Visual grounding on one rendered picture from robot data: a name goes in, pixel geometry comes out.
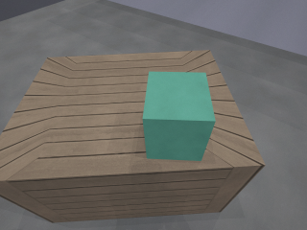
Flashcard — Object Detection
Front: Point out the pedestal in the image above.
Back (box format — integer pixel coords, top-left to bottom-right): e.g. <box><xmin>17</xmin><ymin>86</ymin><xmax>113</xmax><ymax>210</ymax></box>
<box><xmin>0</xmin><ymin>50</ymin><xmax>266</xmax><ymax>223</ymax></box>

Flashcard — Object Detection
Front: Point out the carton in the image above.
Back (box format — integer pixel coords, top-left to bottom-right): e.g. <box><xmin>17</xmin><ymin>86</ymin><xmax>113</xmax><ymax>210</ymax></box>
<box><xmin>142</xmin><ymin>71</ymin><xmax>216</xmax><ymax>161</ymax></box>

